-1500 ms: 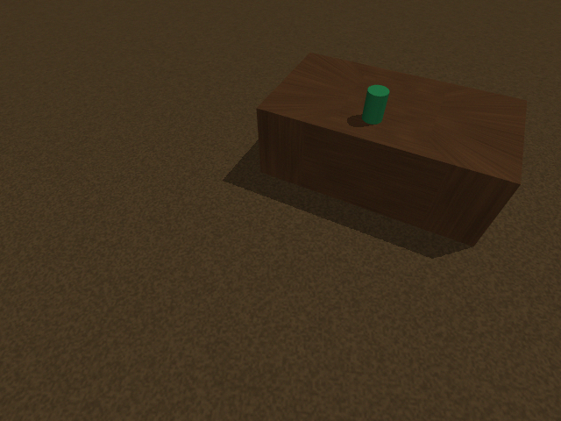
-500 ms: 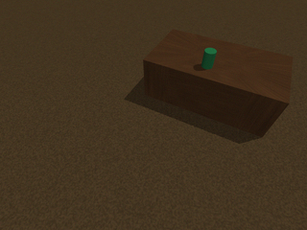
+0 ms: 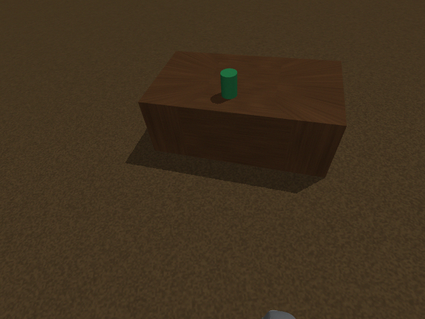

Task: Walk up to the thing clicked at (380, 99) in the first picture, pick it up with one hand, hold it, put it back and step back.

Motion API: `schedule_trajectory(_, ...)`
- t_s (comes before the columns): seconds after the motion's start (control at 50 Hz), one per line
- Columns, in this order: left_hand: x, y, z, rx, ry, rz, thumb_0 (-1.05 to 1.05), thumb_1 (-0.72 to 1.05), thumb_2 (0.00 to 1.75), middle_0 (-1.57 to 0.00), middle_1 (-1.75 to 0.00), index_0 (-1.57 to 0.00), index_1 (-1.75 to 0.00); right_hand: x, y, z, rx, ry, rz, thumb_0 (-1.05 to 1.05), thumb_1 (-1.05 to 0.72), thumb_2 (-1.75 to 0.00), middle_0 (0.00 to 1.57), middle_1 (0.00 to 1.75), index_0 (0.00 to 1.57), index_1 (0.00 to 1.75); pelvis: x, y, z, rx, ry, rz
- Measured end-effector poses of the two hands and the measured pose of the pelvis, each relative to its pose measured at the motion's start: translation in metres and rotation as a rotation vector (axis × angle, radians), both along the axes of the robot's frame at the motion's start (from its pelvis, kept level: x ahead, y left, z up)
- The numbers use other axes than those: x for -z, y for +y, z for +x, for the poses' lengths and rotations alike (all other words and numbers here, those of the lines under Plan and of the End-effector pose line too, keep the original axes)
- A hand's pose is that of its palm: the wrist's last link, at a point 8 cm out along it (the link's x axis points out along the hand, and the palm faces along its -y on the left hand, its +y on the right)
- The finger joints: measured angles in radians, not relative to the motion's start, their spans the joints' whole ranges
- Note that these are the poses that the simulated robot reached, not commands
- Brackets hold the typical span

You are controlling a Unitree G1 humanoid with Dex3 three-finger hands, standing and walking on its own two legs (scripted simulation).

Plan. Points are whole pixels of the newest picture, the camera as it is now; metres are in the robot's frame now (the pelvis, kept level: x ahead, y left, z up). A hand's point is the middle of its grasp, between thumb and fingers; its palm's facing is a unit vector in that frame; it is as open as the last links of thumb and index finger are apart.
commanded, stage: walk up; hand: left
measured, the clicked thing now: (229, 84) +1.26 -0.06 -0.29
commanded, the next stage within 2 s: none
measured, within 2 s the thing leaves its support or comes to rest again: neither
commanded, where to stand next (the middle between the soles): +0.75 -0.12 m, yaw -17 degrees
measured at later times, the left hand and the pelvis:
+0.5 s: hand (120, 243) +0.32 +0.26 -0.13, palm faces -0.25 -0.91 -0.33, open 7.4 cm; pelvis +0.21 +0.01 +0.02, yaw -10 degrees
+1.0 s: hand (167, 158) +0.57 +0.16 -0.09, palm faces -0.29 -0.88 -0.39, open 7.4 cm; pelvis +0.41 -0.07 +0.02, yaw -17 degrees
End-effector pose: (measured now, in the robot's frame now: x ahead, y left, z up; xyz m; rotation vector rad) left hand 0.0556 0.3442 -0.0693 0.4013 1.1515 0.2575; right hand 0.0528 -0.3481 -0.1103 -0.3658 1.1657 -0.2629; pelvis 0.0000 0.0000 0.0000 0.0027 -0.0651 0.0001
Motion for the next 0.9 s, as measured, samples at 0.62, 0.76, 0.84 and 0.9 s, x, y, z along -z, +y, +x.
schedule_trajectory(0.62,0.001,-0.052,0.363,0.319,-0.053,-0.098,0.01,0.91,0.90,-0.20,-0.30,-0.20,-0.30,-0.054,0.031,0.163,0.196,-0.019,0.014,0.01,-0.90,-0.89,0.20,0.30,0.21,0.30,-0.030,-0.001,0.262,0.201,0.028,0.008)
schedule_trajectory(0.76,-0.007,-0.095,0.455,0.402,-0.067,-0.070,0.01,0.91,0.90,-0.20,-0.30,-0.20,-0.30,-0.024,0.008,0.191,0.259,0.050,0.063,0.01,-0.90,-0.89,0.20,0.30,0.21,0.30,-0.019,-0.028,0.322,0.241,0.033,0.028)
schedule_trajectory(0.84,-0.003,-0.125,0.496,0.410,-0.108,-0.053,0.01,0.91,0.90,-0.20,-0.30,-0.20,-0.30,0.001,-0.012,0.226,0.277,0.058,0.084,0.01,-0.90,-0.89,0.20,0.30,0.21,0.30,-0.005,-0.051,0.356,0.252,0.022,-0.005)
schedule_trajectory(0.9,-0.008,-0.140,0.510,0.387,-0.137,-0.068,0.01,0.90,0.90,-0.20,-0.30,-0.20,-0.30,0.000,-0.019,0.264,0.249,0.045,0.107,0.01,-0.90,-0.89,0.20,0.30,0.21,0.30,-0.011,-0.062,0.377,0.268,0.010,0.018)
